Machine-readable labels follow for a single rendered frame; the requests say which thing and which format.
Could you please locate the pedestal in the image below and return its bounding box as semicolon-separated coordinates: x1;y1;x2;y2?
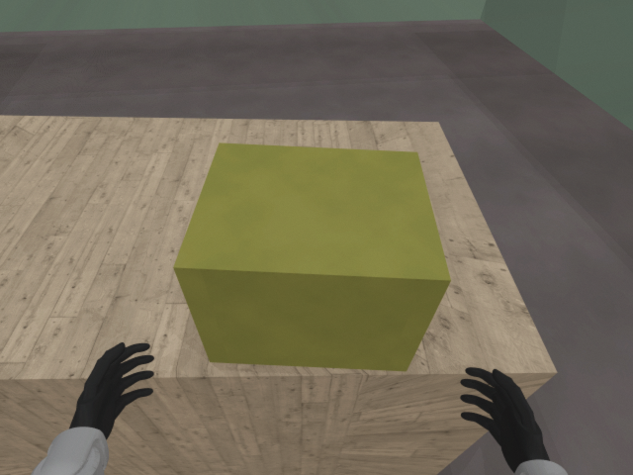
0;116;558;475

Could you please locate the robot left forearm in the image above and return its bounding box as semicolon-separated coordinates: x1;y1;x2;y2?
31;427;109;475

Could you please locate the carton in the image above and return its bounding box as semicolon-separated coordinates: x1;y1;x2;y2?
173;142;451;371

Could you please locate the right robot hand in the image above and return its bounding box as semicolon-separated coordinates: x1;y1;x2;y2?
460;367;550;473

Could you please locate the left robot hand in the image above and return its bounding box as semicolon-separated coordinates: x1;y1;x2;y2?
69;342;154;440

